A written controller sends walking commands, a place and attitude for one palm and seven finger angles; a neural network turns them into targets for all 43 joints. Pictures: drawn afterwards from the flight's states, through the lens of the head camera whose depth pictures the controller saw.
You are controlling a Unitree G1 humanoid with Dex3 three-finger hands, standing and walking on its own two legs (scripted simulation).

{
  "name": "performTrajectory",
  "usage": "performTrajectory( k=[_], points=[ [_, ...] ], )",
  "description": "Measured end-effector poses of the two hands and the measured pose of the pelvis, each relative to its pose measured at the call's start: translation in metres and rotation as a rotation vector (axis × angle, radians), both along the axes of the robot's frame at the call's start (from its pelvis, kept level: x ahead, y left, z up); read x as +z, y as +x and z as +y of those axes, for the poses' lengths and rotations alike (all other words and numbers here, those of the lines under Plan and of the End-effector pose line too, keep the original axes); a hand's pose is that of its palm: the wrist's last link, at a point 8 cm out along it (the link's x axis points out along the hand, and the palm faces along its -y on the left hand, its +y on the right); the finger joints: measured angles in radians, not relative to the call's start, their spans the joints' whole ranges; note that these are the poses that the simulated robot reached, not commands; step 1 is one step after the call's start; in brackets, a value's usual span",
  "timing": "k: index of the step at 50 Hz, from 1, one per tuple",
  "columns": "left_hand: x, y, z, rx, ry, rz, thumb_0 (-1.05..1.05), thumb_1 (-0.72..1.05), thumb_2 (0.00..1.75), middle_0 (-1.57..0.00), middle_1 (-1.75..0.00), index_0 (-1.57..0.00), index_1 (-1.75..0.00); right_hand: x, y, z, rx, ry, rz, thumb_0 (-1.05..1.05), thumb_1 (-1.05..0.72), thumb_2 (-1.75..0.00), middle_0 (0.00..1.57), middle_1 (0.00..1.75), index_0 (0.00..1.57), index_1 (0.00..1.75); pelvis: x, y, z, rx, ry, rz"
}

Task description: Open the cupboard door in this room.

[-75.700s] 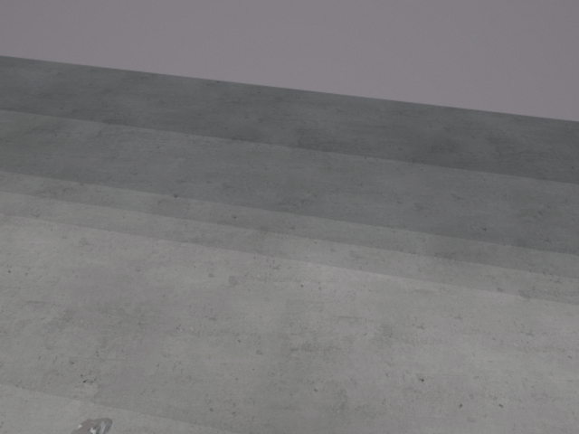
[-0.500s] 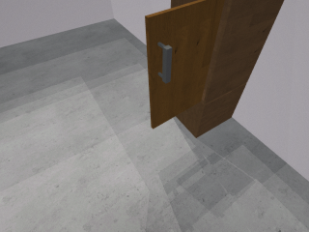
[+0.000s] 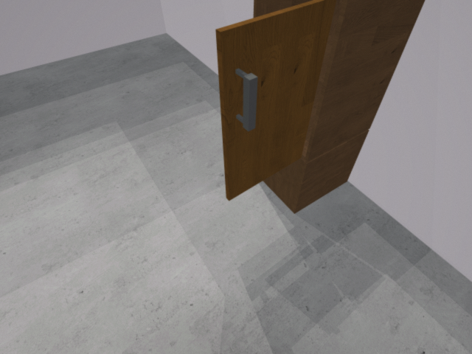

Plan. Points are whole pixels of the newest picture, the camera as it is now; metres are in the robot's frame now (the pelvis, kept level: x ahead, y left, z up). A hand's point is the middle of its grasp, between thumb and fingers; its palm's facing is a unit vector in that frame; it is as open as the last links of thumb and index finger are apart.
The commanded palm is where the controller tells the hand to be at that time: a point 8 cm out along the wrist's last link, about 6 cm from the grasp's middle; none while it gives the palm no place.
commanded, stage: look to check the result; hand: left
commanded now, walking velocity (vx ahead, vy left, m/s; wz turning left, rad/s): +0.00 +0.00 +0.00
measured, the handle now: (244, 100) +0.68 +0.01 +0.06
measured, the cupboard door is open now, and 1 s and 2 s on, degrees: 93 93 93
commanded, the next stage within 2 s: stand and wait in 0.52 s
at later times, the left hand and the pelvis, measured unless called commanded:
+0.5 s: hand out of the picture +0.02 +0.17 -0.17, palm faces +0.03 -0.98 -0.21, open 7.4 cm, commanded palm none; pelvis +0.01 +0.00 +0.00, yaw +0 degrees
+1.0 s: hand out of the picture +0.04 +0.17 -0.17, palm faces +0.03 -0.97 -0.23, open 7.4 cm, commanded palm none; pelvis +0.03 -0.01 +0.00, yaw +0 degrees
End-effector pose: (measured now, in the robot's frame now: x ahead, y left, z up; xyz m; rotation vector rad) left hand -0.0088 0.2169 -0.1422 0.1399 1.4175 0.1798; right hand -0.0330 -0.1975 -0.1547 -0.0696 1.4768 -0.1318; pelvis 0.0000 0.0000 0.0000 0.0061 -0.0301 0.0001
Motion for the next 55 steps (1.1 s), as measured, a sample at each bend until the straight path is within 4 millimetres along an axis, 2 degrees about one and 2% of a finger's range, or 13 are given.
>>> performTrajectory(
  k=[12,28,55],
  points=[
    [0.001,0.005,0.002,0.000,0.005,0.013,0.00,0.91,0.90,-0.20,-0.30,-0.20,-0.30,0.001,0.011,-0.009,0.010,-0.018,-0.001,0.00,-0.91,-0.90,0.20,0.30,0.20,0.30,0.001,0.006,-0.001,0.001,0.000,0.002],
    [0.003,0.026,0.000,-0.014,0.011,-0.016,0.00,0.91,0.90,-0.20,-0.30,-0.20,-0.30,0.002,0.041,-0.020,0.029,-0.029,-0.044,0.00,-0.91,-0.90,0.20,0.30,0.20,0.30,0.002,0.015,-0.006,0.002,0.000,0.002],
    [0.007,0.046,0.001,-0.023,0.031,-0.035,0.00,0.91,0.90,-0.20,-0.30,-0.20,-0.30,0.006,0.061,-0.042,0.047,-0.060,-0.051,0.00,-0.91,-0.90,0.20,0.30,0.20,0.30,0.004,0.028,-0.015,0.007,0.000,0.002]
  ],
)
